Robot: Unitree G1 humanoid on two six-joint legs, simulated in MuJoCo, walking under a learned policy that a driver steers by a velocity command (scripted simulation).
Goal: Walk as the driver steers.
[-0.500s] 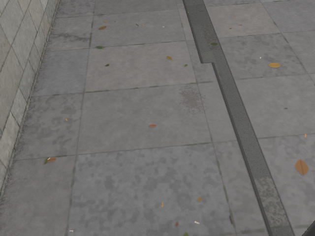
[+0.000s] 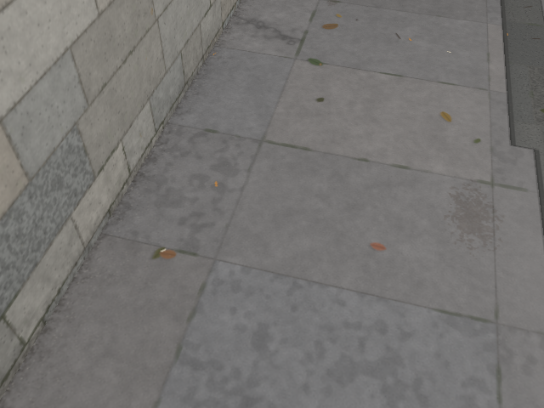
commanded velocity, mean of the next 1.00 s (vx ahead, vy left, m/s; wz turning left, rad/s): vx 0.34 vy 0.00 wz -0.04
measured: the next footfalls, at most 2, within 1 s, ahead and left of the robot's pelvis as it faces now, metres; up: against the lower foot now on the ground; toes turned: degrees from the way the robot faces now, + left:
right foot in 0.38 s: +0.38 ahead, -0.17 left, -0.18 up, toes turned +9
left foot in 0.74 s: +0.63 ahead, +0.02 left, -0.18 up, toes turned -5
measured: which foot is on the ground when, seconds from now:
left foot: down 0.00-0.38, up 0.40-0.72, down 0.74-1.00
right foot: up 0.00-0.36, down 0.38-0.76, up 0.78-1.00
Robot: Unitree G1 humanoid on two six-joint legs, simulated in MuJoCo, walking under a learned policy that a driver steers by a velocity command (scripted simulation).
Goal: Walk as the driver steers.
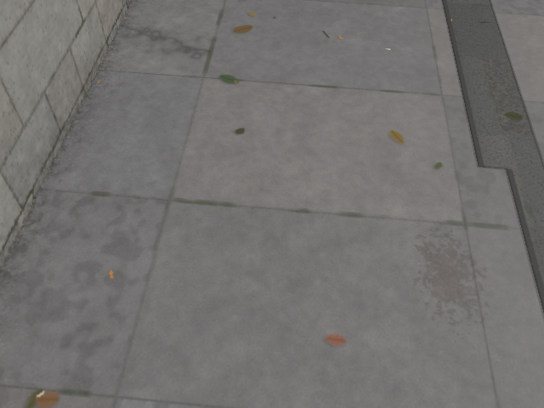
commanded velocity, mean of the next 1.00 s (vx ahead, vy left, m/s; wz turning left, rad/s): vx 0.01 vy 0.00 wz -0.58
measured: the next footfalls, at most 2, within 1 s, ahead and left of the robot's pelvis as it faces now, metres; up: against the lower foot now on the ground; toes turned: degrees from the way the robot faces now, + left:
right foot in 0.18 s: +0.06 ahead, -0.15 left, +0.00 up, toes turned -7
left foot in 0.72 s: +0.13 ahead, +0.06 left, +0.00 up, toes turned -32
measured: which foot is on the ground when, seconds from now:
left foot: down 0.00-0.18, up 0.20-0.70, down 0.72-1.00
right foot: up 0.00-0.16, down 0.18-0.72, up 0.74-1.00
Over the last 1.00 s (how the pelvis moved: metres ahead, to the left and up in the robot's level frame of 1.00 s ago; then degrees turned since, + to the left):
0.50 -0.08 -0.16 -7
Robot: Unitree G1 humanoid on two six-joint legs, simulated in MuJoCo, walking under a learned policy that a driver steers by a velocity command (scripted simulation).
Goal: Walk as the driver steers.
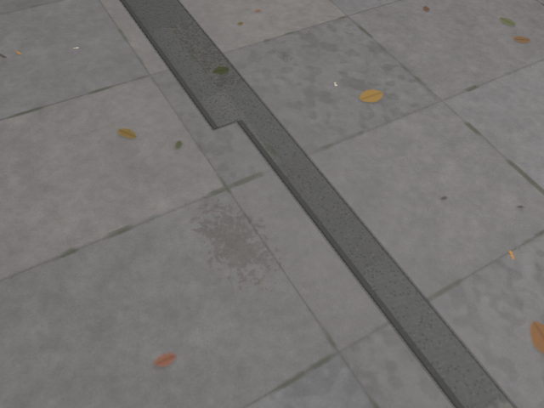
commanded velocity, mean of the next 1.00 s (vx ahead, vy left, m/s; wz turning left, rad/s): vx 0.00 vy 0.00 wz -0.15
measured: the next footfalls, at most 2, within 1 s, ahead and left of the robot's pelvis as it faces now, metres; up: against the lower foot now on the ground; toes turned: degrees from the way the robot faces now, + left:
right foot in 0.20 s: +0.03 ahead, -0.16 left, +0.00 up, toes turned -5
left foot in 0.54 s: +0.04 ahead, +0.09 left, +0.00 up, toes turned -6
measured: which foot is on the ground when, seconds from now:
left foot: down 0.00-0.22, up 0.24-0.52, down 0.54-1.00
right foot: up 0.00-0.18, down 0.20-1.00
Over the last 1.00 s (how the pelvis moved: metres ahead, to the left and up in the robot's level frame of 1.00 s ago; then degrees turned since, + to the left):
0.05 -0.01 0.01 -36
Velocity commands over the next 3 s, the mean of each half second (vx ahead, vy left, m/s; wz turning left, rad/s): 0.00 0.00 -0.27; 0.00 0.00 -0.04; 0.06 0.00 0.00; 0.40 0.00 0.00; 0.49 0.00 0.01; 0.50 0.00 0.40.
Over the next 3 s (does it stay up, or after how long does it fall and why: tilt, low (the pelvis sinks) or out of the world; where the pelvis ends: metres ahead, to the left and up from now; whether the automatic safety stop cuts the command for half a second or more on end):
stays up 0.77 -0.11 -0.01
